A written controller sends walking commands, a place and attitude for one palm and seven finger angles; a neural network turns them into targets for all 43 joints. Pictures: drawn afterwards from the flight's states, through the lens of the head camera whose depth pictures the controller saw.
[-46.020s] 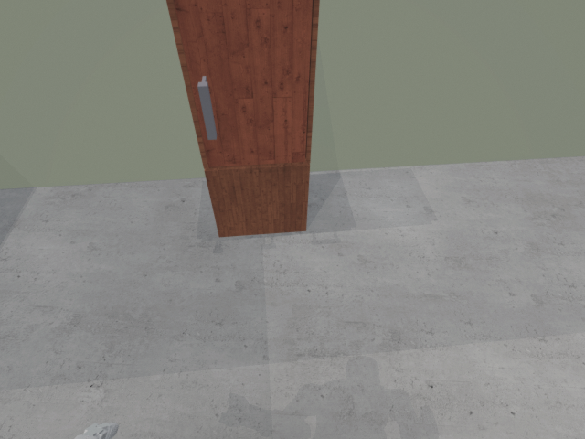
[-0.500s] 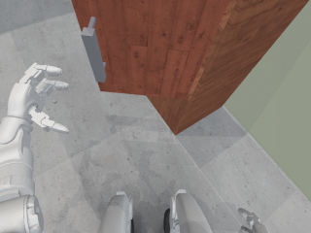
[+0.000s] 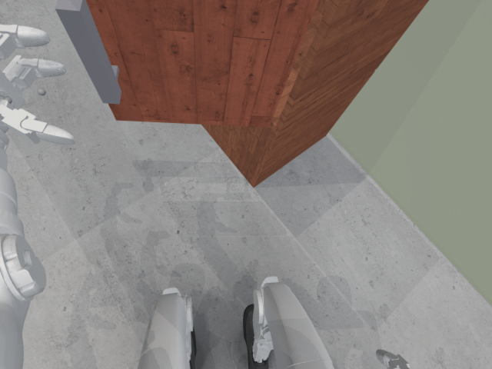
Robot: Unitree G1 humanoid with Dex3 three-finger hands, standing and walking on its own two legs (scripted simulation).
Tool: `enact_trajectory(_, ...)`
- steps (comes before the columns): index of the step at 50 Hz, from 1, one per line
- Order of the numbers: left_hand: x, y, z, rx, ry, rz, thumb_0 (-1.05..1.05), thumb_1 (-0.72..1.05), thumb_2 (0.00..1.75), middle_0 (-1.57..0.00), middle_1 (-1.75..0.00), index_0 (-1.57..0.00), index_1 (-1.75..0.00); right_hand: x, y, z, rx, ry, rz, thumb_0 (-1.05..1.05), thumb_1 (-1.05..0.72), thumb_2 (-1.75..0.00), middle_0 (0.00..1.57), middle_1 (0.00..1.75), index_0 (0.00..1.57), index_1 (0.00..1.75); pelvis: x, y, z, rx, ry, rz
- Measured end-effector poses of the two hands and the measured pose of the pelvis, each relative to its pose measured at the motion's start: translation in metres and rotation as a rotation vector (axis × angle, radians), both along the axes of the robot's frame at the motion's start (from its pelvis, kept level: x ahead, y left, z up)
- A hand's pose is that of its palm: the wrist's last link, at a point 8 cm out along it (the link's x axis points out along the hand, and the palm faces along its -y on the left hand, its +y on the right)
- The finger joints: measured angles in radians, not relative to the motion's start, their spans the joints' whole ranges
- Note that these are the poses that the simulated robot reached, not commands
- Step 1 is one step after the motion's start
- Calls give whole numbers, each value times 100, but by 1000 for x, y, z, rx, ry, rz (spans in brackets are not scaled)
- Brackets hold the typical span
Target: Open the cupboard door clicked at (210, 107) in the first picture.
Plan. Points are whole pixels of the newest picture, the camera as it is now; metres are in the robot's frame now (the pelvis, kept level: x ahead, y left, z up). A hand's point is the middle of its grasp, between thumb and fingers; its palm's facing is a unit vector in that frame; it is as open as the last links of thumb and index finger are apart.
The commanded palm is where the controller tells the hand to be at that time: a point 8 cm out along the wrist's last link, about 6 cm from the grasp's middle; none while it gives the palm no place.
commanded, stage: move the hooked fingers beside the handle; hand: left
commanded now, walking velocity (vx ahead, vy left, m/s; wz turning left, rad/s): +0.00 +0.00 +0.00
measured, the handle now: (97, 46) +0.59 +0.19 +0.06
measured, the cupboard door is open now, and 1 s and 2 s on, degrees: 53 53 53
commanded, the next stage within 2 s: slide the fingers in behind the handle in 1.02 s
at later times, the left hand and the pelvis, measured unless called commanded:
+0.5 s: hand (47, 71) +0.55 +0.26 +0.05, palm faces -0.04 -1.00 -0.03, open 14.0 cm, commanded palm +0.54 +0.28 +0.05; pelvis +0.00 +0.01 +0.00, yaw -2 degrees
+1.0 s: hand (47, 76) +0.54 +0.26 +0.05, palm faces -0.05 -1.00 -0.03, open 14.0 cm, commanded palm +0.54 +0.28 +0.05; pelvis +0.01 +0.02 +0.00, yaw -1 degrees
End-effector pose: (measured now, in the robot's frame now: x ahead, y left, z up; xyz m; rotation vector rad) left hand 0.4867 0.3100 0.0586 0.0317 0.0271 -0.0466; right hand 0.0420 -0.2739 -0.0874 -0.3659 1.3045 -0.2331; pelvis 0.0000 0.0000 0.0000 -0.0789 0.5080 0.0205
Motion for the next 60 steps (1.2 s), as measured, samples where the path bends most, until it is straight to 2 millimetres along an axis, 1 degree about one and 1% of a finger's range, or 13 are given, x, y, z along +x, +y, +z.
enact_trajectory(6,20,3,-2,10,8,3,-1,-50,30,-30,-120,-30,-120,-18,3,-2,-12,46,-19,0,-90,-90,21,30,21,30,-3,2,-7,-12,25,-3)
enact_trajectory(14,44,0,-3,2,5,-5,-1,-50,30,-30,-120,-30,-120,-40,12,-3,-14,116,-45,0,-90,-90,21,30,21,30,-4,7,-12,-27,53,-5)
enact_trajectory(17,48,-1,-5,5,7,-6,-1,-50,30,-30,-120,-30,-120,-46,17,-2,-6,134,-59,0,-90,-90,21,30,21,30,-3,9,-12,-29,59,-10)
enact_trajectory(21,46,-1,-10,3,20,-6,-1,-50,30,-30,-120,-30,-120,-50,24,-1,11,151,-75,0,-90,-90,21,30,21,30,-1,11,-9,-29,58,-16)
enact_trajectory(27,41,6,-8,5,19,8,-1,-50,30,-30,-120,-30,-120,-47,31,3,28,152,-79,0,-90,-90,21,30,21,30,2,14,-3,-30,49,-15)
enact_trajectory(33,37,11,-3,0,15,5,-1,-50,30,-30,-120,-30,-120,-34,30,8,20,134,-58,0,-90,-90,21,30,21,30,6,16,2,-34,41,-5)
enact_trajectory(40,36,6,-5,-8,12,-8,-1,-50,30,-30,-120,-30,-120,-17,23,11,-7,103,-31,0,-90,-90,21,30,21,30,8,17,3,-36,38,3)
enact_trajectory(45,34,3,-7,-3,2,-9,-1,-50,30,-30,-120,-30,-120,-10,21,11,-9,85,-27,0,-90,-90,21,30,21,30,8,17,3,-36,34,2)
enact_trajectory(52,33,1,-9,-1,11,4,-1,-50,30,-30,-120,-30,-120,-9,22,7,4,86,-24,0,-90,-90,21,30,20,30,7,14,2,-33,32,3)
enact_trajectory(60,34,-2,-2,3,0,-4,-1,-50,30,-30,-120,-30,-120,-19,24,3,24,104,-43,0,-90,-90,21,30,21,30,6,11,1,-30,30,-1)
